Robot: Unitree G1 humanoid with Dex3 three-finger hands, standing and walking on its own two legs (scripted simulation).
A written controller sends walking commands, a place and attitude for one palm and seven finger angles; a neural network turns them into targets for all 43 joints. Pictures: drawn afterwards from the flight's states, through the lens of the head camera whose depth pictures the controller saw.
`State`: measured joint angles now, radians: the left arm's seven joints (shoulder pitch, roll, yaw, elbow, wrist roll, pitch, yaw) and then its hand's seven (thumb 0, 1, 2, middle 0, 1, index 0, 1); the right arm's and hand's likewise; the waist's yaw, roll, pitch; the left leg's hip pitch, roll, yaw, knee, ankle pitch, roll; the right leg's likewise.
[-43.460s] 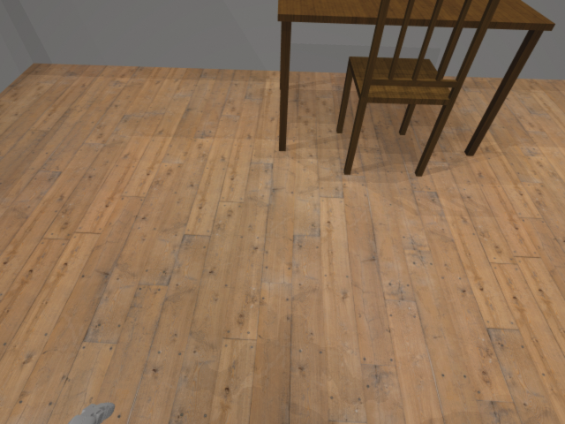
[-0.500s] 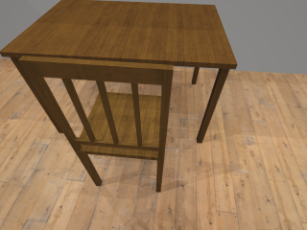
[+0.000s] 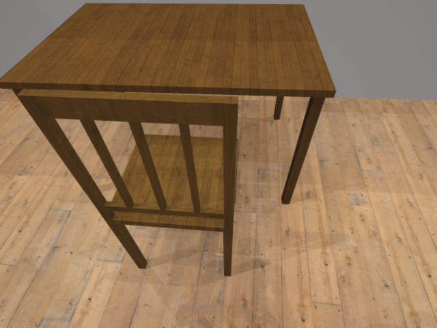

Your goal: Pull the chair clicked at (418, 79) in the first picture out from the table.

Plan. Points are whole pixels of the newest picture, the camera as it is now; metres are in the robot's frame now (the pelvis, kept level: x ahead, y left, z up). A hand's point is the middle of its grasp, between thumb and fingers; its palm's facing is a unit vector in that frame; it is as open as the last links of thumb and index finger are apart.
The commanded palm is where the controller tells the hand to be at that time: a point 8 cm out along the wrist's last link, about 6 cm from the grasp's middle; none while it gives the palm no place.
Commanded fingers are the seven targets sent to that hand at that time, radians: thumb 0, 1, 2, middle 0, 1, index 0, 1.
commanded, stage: come to a stop and stand still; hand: left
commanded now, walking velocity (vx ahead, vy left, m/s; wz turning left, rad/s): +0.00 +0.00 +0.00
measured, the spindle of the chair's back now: (151, 171) +0.48 +0.21 -0.05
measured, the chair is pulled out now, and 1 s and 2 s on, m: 0.21 0.21 0.21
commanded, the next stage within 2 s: look again from close up in 0.24 s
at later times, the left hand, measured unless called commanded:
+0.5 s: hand out of the picture -0.01 +0.15 -0.17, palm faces +0.03 -0.98 -0.20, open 7.4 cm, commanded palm none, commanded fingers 0.00 0.90 0.90 -0.20 -0.30 -0.20 -0.30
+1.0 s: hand out of the picture -0.03 +0.14 -0.17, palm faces +0.04 -0.98 -0.17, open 7.4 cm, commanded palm none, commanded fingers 0.00 0.90 0.90 -0.20 -0.30 -0.20 -0.30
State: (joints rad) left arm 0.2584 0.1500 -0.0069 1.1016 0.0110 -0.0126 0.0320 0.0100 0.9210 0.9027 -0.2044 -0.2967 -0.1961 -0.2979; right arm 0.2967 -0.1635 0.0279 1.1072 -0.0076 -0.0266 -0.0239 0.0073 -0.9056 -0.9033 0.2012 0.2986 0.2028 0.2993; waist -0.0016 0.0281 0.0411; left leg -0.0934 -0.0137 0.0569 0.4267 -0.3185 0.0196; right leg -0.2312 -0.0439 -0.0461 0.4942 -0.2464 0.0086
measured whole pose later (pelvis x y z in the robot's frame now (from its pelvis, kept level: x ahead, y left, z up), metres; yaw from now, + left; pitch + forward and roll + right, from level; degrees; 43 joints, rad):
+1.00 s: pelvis -0.01 -0.01 +0.00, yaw +0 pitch -1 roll +0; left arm 0.31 0.12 -0.01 1.13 0.01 -0.02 0.03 0.01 0.91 0.90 -0.20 -0.30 -0.20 -0.30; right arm 0.32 -0.12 0.03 1.16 0.00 -0.02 -0.03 0.01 -0.90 -0.90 0.20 0.30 0.20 0.30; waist 0.01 0.01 0.04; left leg -0.08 0.01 0.04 0.40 -0.29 0.00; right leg -0.21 -0.02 -0.06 0.45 -0.21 -0.01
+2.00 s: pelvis +0.02 +0.04 +0.00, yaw -1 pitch -1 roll +0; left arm 0.24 0.15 0.00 1.07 0.01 0.01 0.04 0.01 0.91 0.90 -0.20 -0.30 -0.20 -0.30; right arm 0.29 -0.16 0.02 1.10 -0.01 -0.02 -0.03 0.01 -0.91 -0.90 0.20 0.30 0.20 0.30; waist 0.00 0.02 0.06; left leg -0.06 -0.05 0.08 0.45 -0.37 0.07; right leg -0.21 -0.08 -0.01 0.52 -0.28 0.05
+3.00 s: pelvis +0.00 +0.00 +0.00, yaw -1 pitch -2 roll +0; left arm 0.32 0.12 -0.01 1.12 0.01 -0.01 0.03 0.01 0.91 0.90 -0.20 -0.30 -0.20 -0.30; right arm 0.31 -0.12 0.03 1.16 0.00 -0.02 -0.03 0.01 -0.90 -0.90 0.20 0.30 0.20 0.30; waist 0.01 0.00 0.04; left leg -0.07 0.00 0.07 0.40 -0.31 0.02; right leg -0.20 -0.03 -0.04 0.44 -0.21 0.01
